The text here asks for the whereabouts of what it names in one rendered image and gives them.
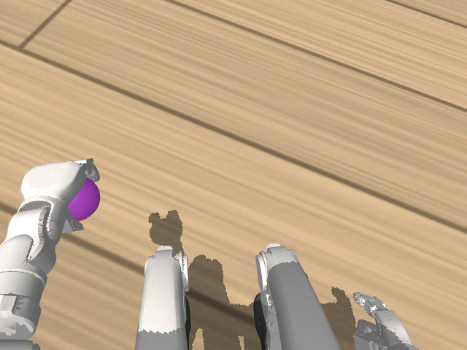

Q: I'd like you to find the right robot hand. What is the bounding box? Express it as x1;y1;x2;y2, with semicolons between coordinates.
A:
353;292;413;350

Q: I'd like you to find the ball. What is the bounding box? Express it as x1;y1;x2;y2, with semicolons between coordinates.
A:
67;178;100;221

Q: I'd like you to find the right robot foot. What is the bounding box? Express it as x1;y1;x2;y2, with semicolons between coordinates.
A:
253;293;268;350

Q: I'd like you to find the left robot hand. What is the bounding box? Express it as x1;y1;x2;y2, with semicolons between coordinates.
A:
21;158;100;233

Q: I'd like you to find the left robot arm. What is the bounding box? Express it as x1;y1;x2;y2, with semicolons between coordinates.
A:
0;195;68;350

